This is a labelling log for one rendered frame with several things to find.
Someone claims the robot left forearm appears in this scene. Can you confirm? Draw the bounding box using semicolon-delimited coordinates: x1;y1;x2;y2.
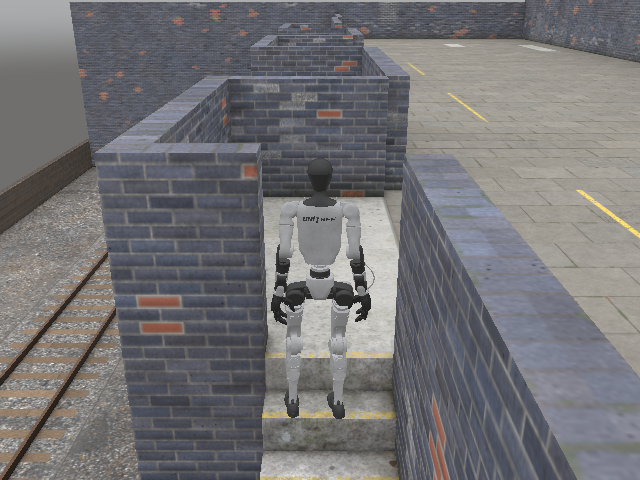
273;244;290;297

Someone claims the right robot hand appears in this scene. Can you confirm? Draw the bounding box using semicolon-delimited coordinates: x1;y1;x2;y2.
348;293;371;322

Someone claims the left robot hand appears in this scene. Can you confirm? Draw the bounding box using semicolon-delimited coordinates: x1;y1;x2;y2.
271;294;295;325

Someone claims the right robot upper arm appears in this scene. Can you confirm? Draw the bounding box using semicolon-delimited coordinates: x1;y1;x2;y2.
341;202;361;259

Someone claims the robot right foot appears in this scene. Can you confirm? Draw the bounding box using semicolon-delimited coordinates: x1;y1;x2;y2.
327;392;345;419

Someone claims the left robot upper arm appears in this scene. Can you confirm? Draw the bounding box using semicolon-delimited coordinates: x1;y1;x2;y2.
279;201;299;258

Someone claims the robot right thigh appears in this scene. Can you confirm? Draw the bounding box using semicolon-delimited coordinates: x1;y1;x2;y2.
328;281;354;355

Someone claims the robot right forearm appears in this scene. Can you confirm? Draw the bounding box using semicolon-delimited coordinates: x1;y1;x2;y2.
350;245;369;296

